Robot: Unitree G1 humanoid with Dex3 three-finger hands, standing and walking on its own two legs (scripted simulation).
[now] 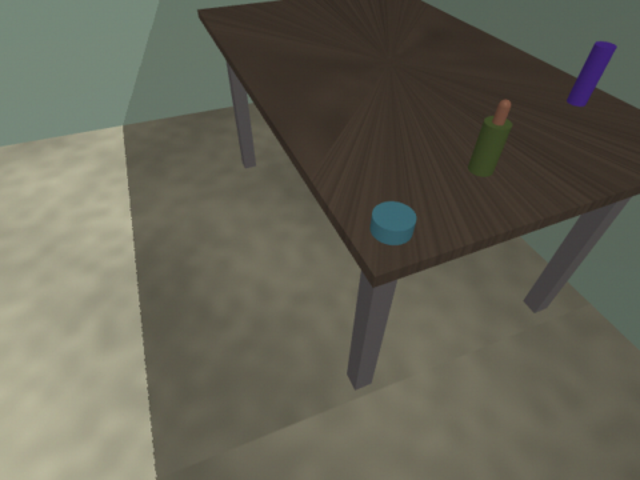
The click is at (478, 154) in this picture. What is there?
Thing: necked bottle
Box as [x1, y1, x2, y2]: [468, 99, 512, 176]
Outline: 506,99 499,102 495,114 493,116 488,116 484,119 468,165 468,169 476,175 487,176 492,173 512,125 511,122 505,118 510,107 510,102
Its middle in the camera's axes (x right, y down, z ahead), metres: +0.36 -0.22 +0.82
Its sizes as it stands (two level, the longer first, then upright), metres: 0.055 0.055 0.165
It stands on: a support 0.73 m high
